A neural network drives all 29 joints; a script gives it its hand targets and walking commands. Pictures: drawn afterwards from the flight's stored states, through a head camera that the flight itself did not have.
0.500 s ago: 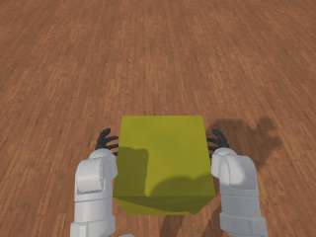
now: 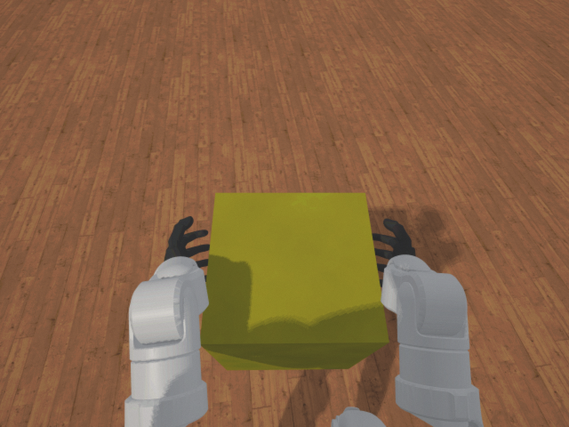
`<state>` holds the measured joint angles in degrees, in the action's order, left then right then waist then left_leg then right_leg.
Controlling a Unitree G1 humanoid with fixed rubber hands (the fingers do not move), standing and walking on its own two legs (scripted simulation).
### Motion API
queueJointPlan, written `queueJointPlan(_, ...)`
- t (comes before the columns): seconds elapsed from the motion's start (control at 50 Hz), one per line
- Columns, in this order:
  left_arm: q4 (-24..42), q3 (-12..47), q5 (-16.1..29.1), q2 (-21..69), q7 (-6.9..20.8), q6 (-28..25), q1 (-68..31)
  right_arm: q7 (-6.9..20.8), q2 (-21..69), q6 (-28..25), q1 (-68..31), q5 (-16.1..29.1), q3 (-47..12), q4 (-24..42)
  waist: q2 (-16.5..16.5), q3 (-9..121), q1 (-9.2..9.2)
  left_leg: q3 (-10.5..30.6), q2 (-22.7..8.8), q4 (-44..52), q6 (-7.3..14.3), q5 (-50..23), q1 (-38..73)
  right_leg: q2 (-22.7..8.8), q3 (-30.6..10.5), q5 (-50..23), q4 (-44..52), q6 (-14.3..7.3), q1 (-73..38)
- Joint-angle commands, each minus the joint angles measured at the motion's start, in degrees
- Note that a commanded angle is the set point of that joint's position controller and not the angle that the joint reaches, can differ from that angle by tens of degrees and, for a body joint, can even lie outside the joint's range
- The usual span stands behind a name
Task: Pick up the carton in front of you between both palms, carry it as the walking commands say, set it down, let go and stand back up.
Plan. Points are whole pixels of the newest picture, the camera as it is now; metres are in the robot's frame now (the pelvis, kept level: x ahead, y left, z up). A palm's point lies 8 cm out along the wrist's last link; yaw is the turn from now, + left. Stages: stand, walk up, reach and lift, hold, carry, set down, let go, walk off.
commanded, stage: carry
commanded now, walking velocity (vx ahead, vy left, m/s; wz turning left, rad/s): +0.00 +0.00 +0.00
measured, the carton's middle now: (289, 290) +0.32 +0.00 -0.03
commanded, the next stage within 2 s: none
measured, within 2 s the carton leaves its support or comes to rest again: neither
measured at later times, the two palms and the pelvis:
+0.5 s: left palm (202, 152) +0.53 +0.14 +0.07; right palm (367, 152) +0.54 -0.15 +0.07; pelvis +0.23 -0.01 -0.01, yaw +2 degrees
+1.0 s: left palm (190, 158) +0.57 +0.17 +0.03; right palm (346, 157) +0.58 -0.12 +0.02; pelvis +0.28 +0.01 -0.01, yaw +3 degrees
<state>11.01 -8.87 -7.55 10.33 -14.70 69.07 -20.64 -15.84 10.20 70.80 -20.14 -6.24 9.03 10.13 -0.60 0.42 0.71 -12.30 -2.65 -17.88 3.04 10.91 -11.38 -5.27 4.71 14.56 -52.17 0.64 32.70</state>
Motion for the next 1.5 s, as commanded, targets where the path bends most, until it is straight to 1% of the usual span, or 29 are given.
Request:
queueJointPlan(0.0,1.43,40.00,24.97,59.57,22.56,0.49,-25.77,26.17,57.44,-1.03,-30.19,25.57,-37.35,5.09,9.51,20.37,0.05,4.53,-11.45,1.81,3.72,-34.28,17.67,1.57,3.60,-4.53,11.49,0.86,-0.33)
queueJointPlan(0.04,0.53,40.32,24.66,59.00,22.59,0.97,-24.15,26.07,56.70,-0.60,-27.17,24.28,-37.02,3.60,10.85,19.56,0.35,1.69,-10.19,0.00,2.44,-41.90,18.06,3.67,6.03,-11.25,18.37,0.96,-3.12)
queueJointPlan(0.06,0.02,40.50,24.72,58.73,22.83,1.21,-23.59,26.02,56.50,-0.48,-25.91,23.64,-36.91,2.83,11.11,19.55,0.56,0.73,-9.55,-1.25,1.67,-42.44,18.64,4.57,6.93,-14.56,21.52,0.94,-4.74)
queueJointPlan(0.1,-1.18,40.63,25.12,58.57,23.60,1.50,-22.68,25.99,56.52,-0.46,-24.97,22.88,-37.16,1.72,10.48,19.55,0.32,-0.67,-8.61,-5.38,-0.11,-38.66,17.56,5.49,8.42,-21.53,28.28,0.64,-11.61)
queueJointPlan(0.12,-1.86,40.55,25.15,58.78,24.06,1.53,-22.45,26.05,56.61,-0.50,-25.21,22.79,-37.51,1.21,8.55,19.64,-0.41,-2.36,-7.56,-9.94,-1.77,-36.72,15.02,6.08,9.87,-27.22,34.17,0.51,-18.27)
queueJointPlan(0.14,-2.54,40.27,25.03,58.81,24.57,1.58,-22.68,26.13,56.68,-0.59,-25.44,22.71,-37.87,0.74,6.77,20.30,-0.74,-2.06,-6.47,-14.04,-3.57,-31.83,10.47,4.45,8.90,-32.04,36.47,0.37,-26.50)
queueJointPlan(0.16,-3.55,39.55,24.92,58.31,25.07,1.67,-22.81,26.26,56.44,-0.75,-25.88,22.80,-38.04,0.26,3.10,22.25,-1.07,-1.09,-5.05,-20.08,-5.42,-17.93,3.88,-3.28,1.76,-48.42,32.97,0.08,-35.44)
queueJointPlan(0.18,-6.39,38.84,24.06,58.68,25.37,1.38,-22.06,26.25,56.78,-0.30,-28.98,23.38,-38.94,0.76,-8.22,28.40,-1.98,2.67,-2.60,-28.87,-6.73,5.29,-7.74,-14.57,-8.82,-73.04,23.92,-7.70,-50.96)
queueJointPlan(0.2,-8.39,37.64,23.68,59.15,25.41,0.76,-20.10,26.42,56.86,-0.17,-29.51,23.85,-39.42,0.94,-12.07,31.50,-2.18,6.66,0.18,-33.09,-6.85,23.08,-13.34,-17.24,-13.99,-73.90,25.53,-12.61,-54.50)
queueJointPlan(0.22,-7.91,37.02,24.07,60.13,25.50,0.24,-20.47,26.51,57.39,-0.53,-30.40,24.44,-39.88,1.45,-10.29,30.52,-2.00,9.47,-0.83,-31.98,-6.28,25.20,-14.58,-16.45,-12.73,-66.13,27.95,-12.48,-52.01)
queueJointPlan(0.26,-5.71,36.70,24.63,62.39,25.54,-0.55,-23.22,26.23,58.46,-1.44,-33.77,25.55,-40.30,4.11,-8.19,28.80,-1.20,10.29,-2.14,-19.45,-4.76,24.99,-11.58,-14.10,-9.03,-50.66,30.73,-9.52,-45.96)
queueJointPlan(0.32,-1.96,37.59,25.19,62.53,25.22,-1.29,-25.29,25.52,60.67,-2.41,-34.41,26.46,-41.07,5.47,-7.94,30.25,-1.16,6.80,-0.61,-9.40,-4.87,11.94,-2.32,-10.79,-3.30,-36.43,32.02,-7.17,-39.81)
queueJointPlan(0.36,-1.12,38.57,24.92,62.08,25.13,-1.80,-25.02,25.44,60.90,-2.75,-33.31,26.08,-41.48,5.60,-6.15,30.57,-0.79,6.04,-2.44,-2.65,-5.13,-2.54,3.91,-8.25,0.65,-30.45,29.94,-5.13,-35.31)
queueJointPlan(0.38,-0.89,39.01,24.77,62.06,25.27,-1.98,-25.61,25.58,61.37,-3.02,-32.96,25.69,-41.82,4.75,-4.83,29.55,-0.60,7.81,-5.23,-1.91,-5.03,-5.59,3.45,-6.83,2.12,-27.69,29.01,-4.00,-34.76)
queueJointPlan(0.4,-2.27,39.54,24.55,62.54,25.37,-2.15,-25.56,25.82,61.03,-3.05,-33.25,25.25,-41.74,3.98,-2.30,28.78,-1.00,8.84,-7.57,-5.67,-4.67,-13.91,4.95,-5.62,2.01,-27.22,27.15,-3.12,-32.60)
queueJointPlan(0.42,-3.50,39.79,24.26,62.30,25.53,-2.30,-24.96,26.14,60.76,-3.21,-32.28,24.71,-41.51,1.95,0.97,27.90,-1.04,8.87,-8.72,-8.86,-4.35,-19.54,5.61,-5.07,1.91,-29.21,25.88,-2.73,-30.84)
queueJointPlan(0.44,-5.41,39.78,23.73,61.91,25.73,-2.52,-23.90,26.56,60.32,-3.49,-30.58,24.22,-41.12,-0.51,2.16,27.26,-0.91,8.75,-8.71,-9.97,-4.24,-23.24,5.91,-4.99,1.76,-32.45,24.30,-2.53,-29.88)
queueJointPlan(0.48,-9.86,39.52,22.29,61.36,26.28,-3.45,-21.48,27.44,59.81,-4.68,-27.10,22.67,-40.12,-5.93,2.58,26.60,-0.83,8.55,-7.91,-11.31,-4.30,-29.23,5.64,-4.67,1.60,-38.24,21.63,-2.41,-29.11)
queueJointPlan(0.52,-13.96,38.63,20.83,61.28,26.96,-5.12,-19.44,28.24,59.58,-6.55,-24.40,21.02,-38.63,-10.33,3.23,25.75,-0.82,7.96,-7.32,-12.37,-4.45,-33.89,5.57,-4.26,1.78,-40.16,20.05,-2.13,-27.76)
queueJointPlan(0.64,-14.17,38.96,21.30,62.08,27.92,-11.30,-23.11,29.13,59.55,-13.33,-28.44,20.72,-37.99,-9.27,3.62,22.31,-0.70,7.19,-6.83,-11.61,-3.85,-39.97,8.38,-2.38,3.22,-32.31,20.03,-0.19,-22.47)
queueJointPlan(0.7,-14.90,38.66,20.45,61.22,28.08,-14.14,-22.18,29.07,58.70,-16.19,-27.83,19.69,-37.87,-9.44,2.48,22.82,-0.66,6.92,-6.60,-12.01,-3.81,-39.38,8.88,-2.27,3.22,-33.16,20.71,-0.03,-23.87)
queueJointPlan(0.8,-17.95,36.40,16.86,59.27,28.46,-19.61,-18.15,29.36,57.46,-21.49,-24.35,16.57,-36.60,-11.73,0.16,24.46,-0.63,6.25,-5.54,-12.09,-4.32,-33.35,7.22,-3.59,2.25,-41.75,19.81,-0.87,-27.77)
queueJointPlan(0.84,-19.17,35.02,14.97,58.43,28.54,-22.12,-17.08,29.48,56.92,-23.95,-23.60,15.09,-35.73,-12.96,0.10,24.11,-0.65,6.17,-5.50,-11.16,-4.34,-33.04,7.40,-3.62,2.32,-40.92,19.70,-0.86,-27.50)
queueJointPlan(0.94,-19.59,31.28,9.40,54.62,27.47,-27.81,-16.25,28.63,53.40,-29.80,-22.58,9.76,-32.35,-14.64,2.75,22.94,-0.60,6.18,-6.69,-11.15,-3.59,-40.17,9.55,-2.39,3.52,-31.41,20.70,-0.06,-24.55)
queueJointPlan(1.0,-22.28,27.86,6.42,52.30,27.10,-30.57,-17.03,28.17,50.67,-32.81,-22.64,6.53,-28.86,-17.50,2.51,23.10,-0.51,6.20,-6.84,-11.17,-3.35,-36.94,8.21,-3.00,2.91,-33.01,20.74,-0.54,-26.21)
queueJointPlan(1.06,-24.19,26.70,5.30,52.00,27.12,-32.38,-17.60,28.05,50.36,-34.71,-23.17,5.57,-27.88,-19.02,1.80,23.76,-0.46,6.11,-6.78,-11.19,-3.25,-33.46,7.72,-3.86,2.23,-35.04,19.89,-1.12,-26.84)
queueJointPlan(1.16,-23.16,28.61,6.26,52.95,27.14,-31.62,-16.67,27.94,51.52,-33.95,-21.88,6.88,-30.30,-17.67,2.19,23.80,-0.36,6.24,-7.32,-12.08,-2.62,-30.91,7.15,-4.05,2.08,-29.40,19.06,-1.24,-25.43)
queueJointPlan(1.36,-22.00,28.45,7.13,51.79,27.05,-29.52,-18.22,27.72,50.67,-31.77,-23.21,7.29,-30.49,-16.24,0.64,19.17,-0.65,7.14,-6.73,-8.12,-2.19,-11.08,1.98,-4.99,0.61,-19.30,23.34,-1.23,-23.63)
queueJointPlan(1.48,-23.90,27.35,6.70,52.27,27.41,-29.42,-18.98,28.12,51.19,-31.68,-23.84,6.89,-29.36,-18.44,0.80,18.07,-0.66,7.71,-6.79,-6.42,-1.78,-5.82,0.49,-4.93,0.17,-14.84,25.13,-1.26,-23.01)
